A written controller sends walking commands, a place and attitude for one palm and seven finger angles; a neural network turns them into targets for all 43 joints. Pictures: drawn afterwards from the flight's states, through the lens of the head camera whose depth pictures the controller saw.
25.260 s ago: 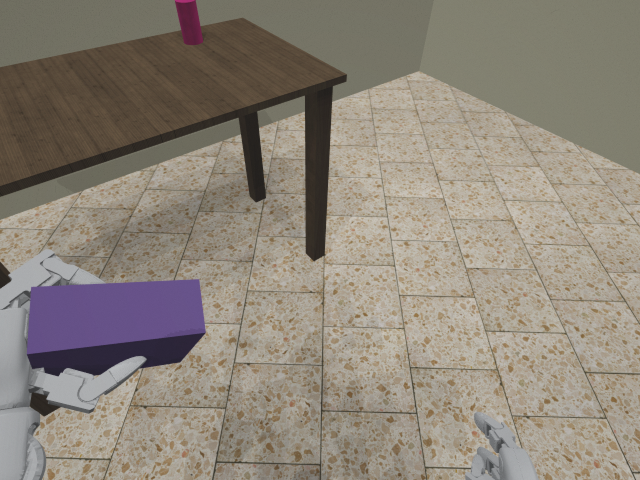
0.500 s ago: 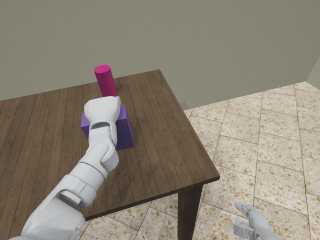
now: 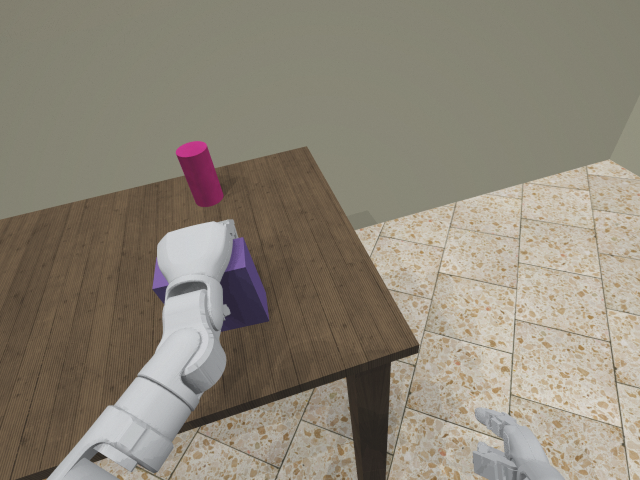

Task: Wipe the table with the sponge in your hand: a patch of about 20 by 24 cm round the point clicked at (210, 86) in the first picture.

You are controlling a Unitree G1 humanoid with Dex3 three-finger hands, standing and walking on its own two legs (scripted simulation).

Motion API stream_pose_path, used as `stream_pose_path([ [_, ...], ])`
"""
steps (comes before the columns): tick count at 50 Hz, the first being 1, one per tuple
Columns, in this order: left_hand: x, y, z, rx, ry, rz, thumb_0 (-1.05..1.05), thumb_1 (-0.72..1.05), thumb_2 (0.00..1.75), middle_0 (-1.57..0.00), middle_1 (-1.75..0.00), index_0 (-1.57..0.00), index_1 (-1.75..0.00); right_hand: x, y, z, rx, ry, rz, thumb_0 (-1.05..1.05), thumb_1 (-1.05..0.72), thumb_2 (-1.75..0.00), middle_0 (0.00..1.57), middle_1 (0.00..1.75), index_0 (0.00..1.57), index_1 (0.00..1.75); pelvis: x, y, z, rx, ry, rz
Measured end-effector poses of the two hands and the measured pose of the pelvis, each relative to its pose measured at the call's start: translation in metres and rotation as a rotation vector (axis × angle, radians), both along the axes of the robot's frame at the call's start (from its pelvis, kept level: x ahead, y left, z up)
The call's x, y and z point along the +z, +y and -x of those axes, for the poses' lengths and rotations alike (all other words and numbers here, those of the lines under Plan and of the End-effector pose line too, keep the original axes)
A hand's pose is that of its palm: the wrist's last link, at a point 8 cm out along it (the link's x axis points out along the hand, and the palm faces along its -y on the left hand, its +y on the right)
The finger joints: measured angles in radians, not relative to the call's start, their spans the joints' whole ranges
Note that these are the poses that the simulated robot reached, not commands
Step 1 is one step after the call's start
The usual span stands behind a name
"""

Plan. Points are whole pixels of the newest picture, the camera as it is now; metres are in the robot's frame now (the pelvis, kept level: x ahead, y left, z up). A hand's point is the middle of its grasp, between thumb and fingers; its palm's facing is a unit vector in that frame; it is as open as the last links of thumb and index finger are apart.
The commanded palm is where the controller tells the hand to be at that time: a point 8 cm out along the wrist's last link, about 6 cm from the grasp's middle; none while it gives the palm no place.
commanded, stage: wipe back along the third lane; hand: left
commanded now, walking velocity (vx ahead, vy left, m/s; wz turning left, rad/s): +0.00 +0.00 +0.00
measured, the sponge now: (221, 300) +0.35 +0.18 +0.05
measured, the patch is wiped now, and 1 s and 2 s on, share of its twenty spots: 1.00 1.00 1.00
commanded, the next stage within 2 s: slide back across to the middle lane in 0.48 s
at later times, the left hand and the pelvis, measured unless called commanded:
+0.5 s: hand (215, 299) +0.31 +0.16 +0.11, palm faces +0.10 -0.07 -0.99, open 9.6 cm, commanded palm +0.25 +0.15 +0.13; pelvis -0.01 -0.01 +0.00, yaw -1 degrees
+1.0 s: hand (191, 315) +0.27 +0.18 +0.12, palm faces +0.14 -0.22 -0.97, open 9.7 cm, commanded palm +0.23 +0.20 +0.16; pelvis -0.01 -0.01 +0.00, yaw -2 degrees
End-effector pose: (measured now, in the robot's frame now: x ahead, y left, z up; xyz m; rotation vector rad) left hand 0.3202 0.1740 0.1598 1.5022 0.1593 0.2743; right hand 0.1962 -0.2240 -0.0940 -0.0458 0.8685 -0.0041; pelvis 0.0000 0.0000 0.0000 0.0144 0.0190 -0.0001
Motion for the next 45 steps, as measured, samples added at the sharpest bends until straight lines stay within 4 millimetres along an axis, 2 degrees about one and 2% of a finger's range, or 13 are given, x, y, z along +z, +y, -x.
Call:
stream_pose_path([
  [14, 0.000, -0.007, 0.027, -0.011, -0.018, 0.027, 0.03, -0.45, 1.08, -0.72, -1.43, -0.75, -1.40, 0.012, -0.009, -0.001, -0.011, -0.075, -0.003, 0.01, -0.91, -0.90, 0.20, 0.30, 0.20, 0.30, 0.000, -0.006, 0.010, -0.014, -0.027, -0.004],
  [30, -0.002, -0.015, 0.045, -0.031, -0.034, 0.036, 0.04, -0.45, 1.08, -0.72, -1.44, -0.74, -1.40, 0.014, 0.005, -0.012, 0.030, -0.101, -0.039, 0.01, -0.91, -0.90, 0.20, 0.30, 0.20, 0.30, -0.001, -0.006, 0.011, -0.012, -0.035, -0.007],
  [37, 0.001, -0.009, 0.049, -0.029, -0.047, 0.085, 0.03, -0.45, 1.08, -0.72, -1.44, -0.74, -1.41, 0.015, 0.007, -0.013, 0.031, -0.102, -0.034, 0.01, -0.91, -0.90, 0.20, 0.30, 0.20, 0.30, -0.001, -0.006, 0.009, -0.018, -0.039, -0.008],
  [45, 0.007, 0.003, 0.064, -0.034, -0.071, 0.155, 0.02, -0.45, 1.08, -0.72, -1.44, -0.75, -1.40, 0.020, 0.001, -0.011, 0.015, -0.114, -0.005, 0.01, -0.90, -0.90, 0.20, 0.30, 0.20, 0.30, 0.000, -0.007, 0.009, -0.031, -0.049, -0.006],
])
